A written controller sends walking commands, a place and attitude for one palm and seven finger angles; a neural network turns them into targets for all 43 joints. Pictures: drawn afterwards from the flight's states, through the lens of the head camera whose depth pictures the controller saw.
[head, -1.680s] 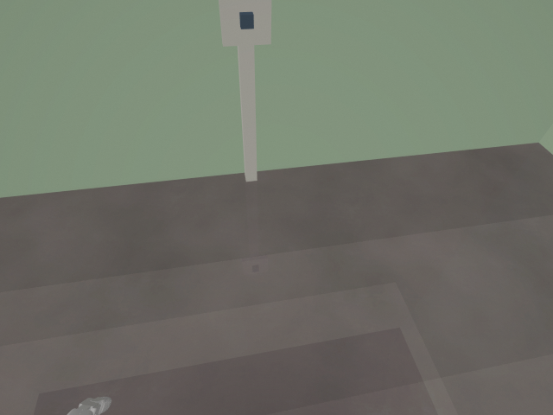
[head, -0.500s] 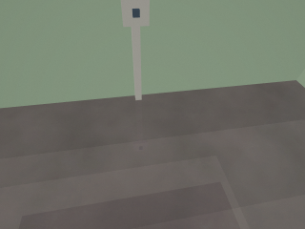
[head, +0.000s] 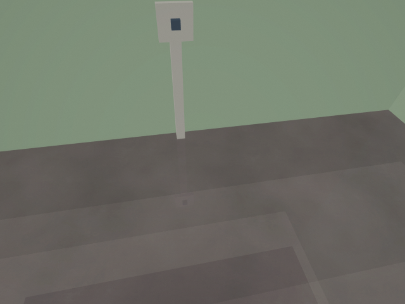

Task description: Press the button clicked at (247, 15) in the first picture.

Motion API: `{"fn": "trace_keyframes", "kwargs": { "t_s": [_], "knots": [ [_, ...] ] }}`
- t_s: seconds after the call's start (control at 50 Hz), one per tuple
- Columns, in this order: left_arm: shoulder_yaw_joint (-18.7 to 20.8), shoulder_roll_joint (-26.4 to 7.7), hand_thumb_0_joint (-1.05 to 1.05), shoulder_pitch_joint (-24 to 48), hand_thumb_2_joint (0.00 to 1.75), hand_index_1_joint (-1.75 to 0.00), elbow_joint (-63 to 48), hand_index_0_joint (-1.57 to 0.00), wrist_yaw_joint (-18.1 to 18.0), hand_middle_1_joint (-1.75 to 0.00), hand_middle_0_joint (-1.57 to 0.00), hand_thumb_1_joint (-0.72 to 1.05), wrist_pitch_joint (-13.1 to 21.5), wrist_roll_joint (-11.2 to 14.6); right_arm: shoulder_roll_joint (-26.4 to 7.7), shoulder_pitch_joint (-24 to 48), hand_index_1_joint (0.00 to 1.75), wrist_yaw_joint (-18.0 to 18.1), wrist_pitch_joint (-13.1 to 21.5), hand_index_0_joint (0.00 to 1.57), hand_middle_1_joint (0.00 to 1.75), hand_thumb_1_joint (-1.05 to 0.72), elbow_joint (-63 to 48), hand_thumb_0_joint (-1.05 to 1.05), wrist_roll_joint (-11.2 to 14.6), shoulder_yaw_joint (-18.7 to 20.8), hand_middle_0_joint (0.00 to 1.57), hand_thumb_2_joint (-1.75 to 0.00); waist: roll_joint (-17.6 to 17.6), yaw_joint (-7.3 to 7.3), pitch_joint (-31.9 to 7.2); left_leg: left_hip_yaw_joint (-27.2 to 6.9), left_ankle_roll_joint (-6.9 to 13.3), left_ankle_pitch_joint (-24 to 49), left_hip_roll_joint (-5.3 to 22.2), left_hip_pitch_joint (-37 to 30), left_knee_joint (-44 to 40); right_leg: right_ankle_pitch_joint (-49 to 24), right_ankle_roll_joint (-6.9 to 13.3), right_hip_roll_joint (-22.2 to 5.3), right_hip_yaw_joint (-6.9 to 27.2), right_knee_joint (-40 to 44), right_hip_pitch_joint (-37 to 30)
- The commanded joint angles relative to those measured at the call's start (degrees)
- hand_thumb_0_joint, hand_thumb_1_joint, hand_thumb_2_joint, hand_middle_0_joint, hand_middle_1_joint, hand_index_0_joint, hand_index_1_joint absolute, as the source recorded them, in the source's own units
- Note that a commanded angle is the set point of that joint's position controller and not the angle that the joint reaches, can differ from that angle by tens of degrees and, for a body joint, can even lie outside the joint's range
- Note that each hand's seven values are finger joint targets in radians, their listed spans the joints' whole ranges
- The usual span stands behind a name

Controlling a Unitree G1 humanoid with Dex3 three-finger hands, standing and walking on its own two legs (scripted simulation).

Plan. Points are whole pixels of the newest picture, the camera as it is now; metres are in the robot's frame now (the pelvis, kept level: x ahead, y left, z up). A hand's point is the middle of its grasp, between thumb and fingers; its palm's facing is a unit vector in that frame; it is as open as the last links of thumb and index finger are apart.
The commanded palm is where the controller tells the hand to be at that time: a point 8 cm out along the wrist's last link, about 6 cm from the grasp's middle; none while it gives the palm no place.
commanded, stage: walk to a spot facing it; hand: left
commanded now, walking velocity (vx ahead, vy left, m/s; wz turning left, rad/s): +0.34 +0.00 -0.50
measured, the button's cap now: (175, 24) +1.31 +0.24 +0.04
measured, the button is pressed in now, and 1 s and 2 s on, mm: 0 0 0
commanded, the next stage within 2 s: turn to face it in 1.34 s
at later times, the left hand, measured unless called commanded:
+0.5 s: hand out of the picture +0.10 +0.12 -0.16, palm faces -0.11 -0.98 -0.17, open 7.3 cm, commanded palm none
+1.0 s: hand (165, 199) +0.45 +0.15 -0.18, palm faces -0.24 -0.96 -0.16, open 7.4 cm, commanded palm none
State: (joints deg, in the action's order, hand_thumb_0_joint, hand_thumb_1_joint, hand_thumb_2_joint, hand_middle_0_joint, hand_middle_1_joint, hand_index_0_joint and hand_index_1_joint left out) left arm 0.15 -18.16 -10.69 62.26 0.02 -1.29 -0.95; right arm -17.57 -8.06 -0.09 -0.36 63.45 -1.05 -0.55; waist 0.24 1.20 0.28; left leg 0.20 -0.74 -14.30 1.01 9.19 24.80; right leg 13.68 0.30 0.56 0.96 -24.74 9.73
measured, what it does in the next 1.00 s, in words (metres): walks ahead, turning right: left foot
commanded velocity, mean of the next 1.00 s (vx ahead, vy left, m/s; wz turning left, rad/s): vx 0.36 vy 0.00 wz -0.30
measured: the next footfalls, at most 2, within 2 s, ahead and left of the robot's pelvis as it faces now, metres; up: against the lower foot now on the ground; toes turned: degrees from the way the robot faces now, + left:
left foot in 0.74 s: +0.42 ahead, +0.03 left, +0.00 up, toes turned -6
right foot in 1.40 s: +0.59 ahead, -0.25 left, +0.00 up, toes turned -38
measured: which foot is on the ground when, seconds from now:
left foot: down 0.00-0.24, up 0.26-0.72, down 0.74-1.00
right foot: down 0.00-0.74, up 0.76-1.00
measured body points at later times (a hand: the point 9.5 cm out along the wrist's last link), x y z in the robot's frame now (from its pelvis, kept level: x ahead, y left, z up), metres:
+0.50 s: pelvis +0.13 -0.05 +0.00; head +0.14 -0.06 +0.45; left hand +0.10 +0.17 -0.15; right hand +0.15 -0.29 -0.15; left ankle +0.21 +0.08 -0.66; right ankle +0.05 -0.11 -0.74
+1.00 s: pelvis +0.36 -0.02 +0.00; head +0.37 +0.01 +0.45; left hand +0.46 +0.20 -0.17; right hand +0.30 -0.25 -0.14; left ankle +0.38 +0.03 -0.74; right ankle +0.34 -0.17 -0.65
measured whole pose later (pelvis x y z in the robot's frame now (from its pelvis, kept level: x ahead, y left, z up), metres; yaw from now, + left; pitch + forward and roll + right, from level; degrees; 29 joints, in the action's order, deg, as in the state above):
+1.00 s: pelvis +0.36 -0.02 +0.00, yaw -20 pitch -2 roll +0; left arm 5.0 -10.9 -15.7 59.3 0.1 0.1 -2.0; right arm -9.1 -17.5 1.5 5.0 61.2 -0.7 3.0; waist 3.4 1.4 0.8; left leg 15.0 4.9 -14.0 0.0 8.5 23.6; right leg 9.6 0.6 -5.0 0.0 -68.3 34.4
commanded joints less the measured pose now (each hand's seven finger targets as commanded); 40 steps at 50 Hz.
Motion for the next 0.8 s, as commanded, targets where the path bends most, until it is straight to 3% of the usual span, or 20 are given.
{"fn": "trace_keyframes", "kwargs": {
  "t_s": [0.0, 0.06, 0.1, 0.14, 0.18, 0.2, 0.22, 0.24, 0.3, 0.32, 0.42, 0.52, 0.6, 0.64, 0.66, 0.68, 0.7, 0.72, 0.74, 0.78],
  "knots": [
    [2.2, -6.6, 0.0, -2.5, 0.9, -0.3, -4.3, -0.2, 1.1, -0.3, -0.2, 0.9, 0.3, -0.5, -8.6, -3.2, 0.3, 0.4, 0.5, 0.2, 0.3, -0.9, -3.5, 0.0, -0.5, 2.7, 0.2, -0.9, -1.9, -1.11, 6.5, -5.9, 3.2, -23.3, 7.1, 4.7, -5.7, 20.8, 2.6, -3.0, 6.9, 2.3, 10.6],
    [2.5, -2.9, 0.0, -2.9, 0.9, -0.3, -6.3, -0.2, 1.6, -0.3, -0.2, 0.9, 1.4, -0.3, -10.1, -7.7, 0.3, 0.9, 1.8, 0.2, 0.3, -0.9, -3.9, 0.0, -0.3, 4.0, 0.2, -0.9, -9.2, -2.76, 6.7, -13.8, 7.4, -21.7, 14.3, -1.7, -10.3, 11.9, 1.9, 1.3, 0.4, -12.0, 17.8],
    [2.7, -1.7, 0.0, 0.7, 0.9, -0.3, -8.8, -0.2, 2.0, -0.3, -0.2, 0.9, 2.1, -0.2, -9.9, -10.8, 0.3, 1.0, 2.7, 0.2, 0.3, -0.9, -3.6, 0.0, -0.1, 4.8, 0.2, -0.9, -10.4, -4.25, 5.3, -16.0, 11.2, -11.6, 19.4, -8.4, -11.8, 14.8, 0.8, -1.0, -1.9, -19.0, 23.9],
    [3.1, -0.5, 0.0, 0.3, 0.9, -0.3, -9.2, -0.2, 2.2, -0.3, -0.2, 0.9, 2.5, -0.2, -8.3, -10.1, 0.3, 1.0, 3.1, 0.2, 0.3, -0.9, -3.9, 0.0, -0.3, 4.8, 0.2, -0.9, -9.9, -3.34, 5.8, -11.4, 10.8, -3.2, 19.4, -5.8, -9.4, 15.1, 0.6, -3.1, -2.5, -17.9, 20.8],
    [3.5, 1.0, 0.0, -8.2, 0.9, -0.3, -6.3, -0.2, 2.4, -0.3, -0.2, 0.9, 3.0, -0.4, -6.7, -6.6, 0.3, 1.2, 3.1, 0.2, 0.3, -0.9, -4.4, 0.0, -0.3, 4.5, 0.2, -0.9, -7.4, 1.32, 2.9, -1.4, 6.4, 2.3, 14.8, 2.1, 1.6, 6.8, 1.1, -1.9, -5.4, -6.9, 4.4],
    [4.2, -1.5, 0.0, -17.2, 0.9, -0.3, -3.5, -0.2, 2.0, -0.3, -0.2, 0.9, 3.5, -0.5, -4.6, -4.6, 0.3, 0.9, 3.1, 0.2, 0.3, -0.9, -5.1, 0.0, 0.0, 4.0, 0.2, -0.9, 2.7, 5.47, -0.7, 4.8, 3.2, 1.3, 9.5, 10.9, 16.7, 3.3, 2.6, -3.5, 0.0, 0.4, -8.5],
    [6.0, -8.7, 0.0, -25.3, 0.9, -0.3, -1.0, -0.2, 0.7, -0.3, -0.2, 0.9, 4.4, -0.9, 0.5, -2.6, 0.3, 0.3, 3.6, 0.2, 0.3, -0.9, -8.4, 0.0, 0.6, 2.9, 0.2, -0.9, 23.1, 7.61, -1.5, 10.3, -0.5, -16.1, 1.2, 29.9, 35.2, 2.4, 8.5, -20.0, 27.5, 9.9, -18.7],
    [5.4, -8.4, 0.0, -28.1, 0.9, -0.3, -0.2, -0.2, -0.3, -0.3, -0.2, 0.9, 4.4, 0.3, -1.3, 1.1, 0.3, 0.3, 4.0, 0.2, 0.3, -0.9, -10.0, 0.0, 0.0, 3.1, 0.2, -0.9, 16.0, 7.97, -1.0, 3.4, 0.2, -18.3, 2.2, 33.5, 41.1, -2.7, 11.5, -22.8, 34.2, 12.1, -18.4],
    [4.1, -2.3, 0.0, -19.8, 0.9, -0.3, -1.8, -0.2, -0.8, -0.3, -0.2, 0.9, 5.0, 0.0, 0.2, 0.6, 0.3, 0.0, 4.1, 0.2, 0.3, -0.9, -7.5, 0.0, -0.1, 3.7, 0.2, -0.9, 1.8, 3.25, 5.8, 0.8, 0.2, -7.3, 6.9, 32.8, 43.8, -5.5, 12.9, -19.3, 24.4, 11.1, -9.2],
    [3.6, -0.9, 0.0, -18.3, 0.9, -0.3, -2.3, -0.2, -0.8, -0.3, -0.2, 0.9, 5.2, -0.2, 1.4, -0.6, 0.3, -0.3, 3.7, 0.2, 0.3, -0.9, -6.8, 0.0, -0.4, 3.7, 0.2, -0.9, 1.0, 1.94, 6.4, 1.4, -0.3, -4.8, 7.1, 31.6, 42.6, -8.3, 11.9, -17.7, 20.1, 11.6, -7.0],
    [2.9, 1.7, 0.0, -18.5, 0.9, -0.3, -1.2, -0.2, -1.1, -0.3, -0.2, 0.9, 6.4, -0.2, 3.9, -3.3, 0.3, -1.1, 2.1, 0.2, 0.3, -0.9, -6.5, 0.0, -0.3, 4.2, 0.2, -0.9, 4.4, -1.08, 5.9, 3.2, -2.0, 4.3, 6.6, 30.7, 38.0, -14.9, 9.6, -12.5, 10.1, 13.6, -4.7],
    [2.6, 3.0, 0.0, -21.2, 0.9, -0.3, 0.7, -0.2, -1.8, -0.3, -0.2, 0.9, 6.7, -0.3, 4.8, 3.9, 0.3, -1.7, 2.7, 0.2, 0.3, -0.9, -9.6, 0.0, 0.0, 3.9, 0.2, -0.9, 5.5, 0.87, 7.1, 4.9, -1.6, 7.1, 6.1, 32.3, 27.9, -22.4, 9.4, -11.5, 8.4, 13.2, -8.9],
    [2.8, 2.9, 0.0, -21.7, 0.9, -0.3, 1.8, -0.2, -2.3, -0.3, -0.2, 0.9, 6.3, -0.6, 5.8, 7.8, 0.3, -1.9, 3.4, 0.2, 0.3, -0.9, -11.3, 0.0, 0.2, 3.6, 0.2, -0.9, 6.4, 1.67, 8.1, 6.2, 0.2, 5.9, 4.3, 25.6, 17.0, -30.0, 8.6, -11.9, 8.0, 11.4, -9.9],
    [3.3, 1.4, 0.0, -20.3, 0.9, -0.3, 1.4, -0.2, -2.3, -0.3, -0.2, 0.9, 6.4, -0.5, 4.8, 3.6, 0.3, -1.4, 3.9, 0.2, 0.3, -0.9, -10.2, 0.0, 0.2, 3.9, 0.2, -0.9, 5.6, -0.62, 4.9, 7.8, 1.7, 3.6, 1.5, 16.4, 12.4, -41.3, 8.1, -11.7, 6.8, 5.1, -10.3],
    [3.5, 0.8, 0.0, -19.2, 0.9, -0.3, 1.3, -0.2, -2.3, -0.3, -0.2, 0.9, 6.4, -0.4, 3.9, -2.8, 0.3, -0.8, 4.2, 0.2, 0.3, -0.9, -8.2, 0.0, -0.1, 4.3, 0.2, -0.9, 5.8, -3.55, 2.0, 8.7, 2.4, 4.8, -0.2, 8.4, 9.2, -46.1, 7.1, -10.5, 5.2, -1.8, -9.0],
    [3.7, 1.0, 0.0, -19.0, 0.9, -0.3, 1.2, -0.2, -2.2, -0.3, -0.2, 0.9, 6.5, -0.1, 2.0, -11.3, 0.3, -0.2, 4.4, 0.2, 0.3, -0.9, -5.5, 0.0, -0.5, 4.8, 0.2, -0.9, 3.9, -6.95, -2.5, 7.1, 3.5, 7.7, 0.2, -3.8, 6.4, -43.5, 5.7, -8.4, 4.0, -12.7, -4.2],
    [3.7, 3.7, 0.0, -20.7, 0.9, -0.3, 0.6, -0.2, -1.7, -0.3, -0.2, 0.9, 6.4, 0.3, -3.5, -19.6, 0.3, 0.5, 4.5, 0.2, 0.3, -0.9, -3.5, 0.0, -1.1, 6.1, 0.2, -0.9, -4.9, -9.29, -9.6, -5.5, 6.7, 7.7, 10.4, -18.5, 5.9, -24.3, 3.9, -3.7, 1.4, -26.6, 6.9],
    [3.2, 6.7, 0.0, -23.5, 0.9, -0.3, -0.5, -0.2, -1.0, -0.3, -0.2, 0.9, 6.2, 1.0, -8.3, -24.2, 0.3, 0.7, 4.5, 0.2, 0.3, -0.9, -2.7, 0.0, -1.2, 7.2, 0.2, -0.9, -18.1, -8.15, -14.5, -27.2, 12.3, 7.6, 26.4, -26.3, -3.3, 16.2, 2.4, 3.4, -2.3, -46.3, 19.4],
    [3.4, 5.2, 0.0, -19.6, 0.9, -0.3, -1.6, -0.2, -1.3, -0.3, -0.2, 0.9, 6.1, 0.4, -6.5, -21.1, 0.3, 0.8, 3.9, 0.2, 0.3, -0.9, -3.3, 0.0, -0.2, 6.6, 0.2, -0.9, -12.0, -7.05, -10.9, -30.6, 13.5, -0.1, 27.6, -19.3, -9.5, 16.8, 3.4, 0.6, 2.2, -52.8, 21.7],
    [3.6, 6.0, 0.0, -13.4, 0.9, -0.3, -1.9, -0.2, -0.5, -0.3, -0.2, 0.9, 5.3, -0.2, 0.9, -12.0, 0.3, 1.0, 4.5, 0.2, 0.3, -0.9, -5.1, 0.0, -0.1, 4.9, 0.2, -0.9, -4.9, -3.96, 1.9, -19.1, 9.3, -6.4, 22.3, -2.7, -13.4, 6.3, 2.8, -4.8, 1.9, -53.6, 24.2]
  ]
}}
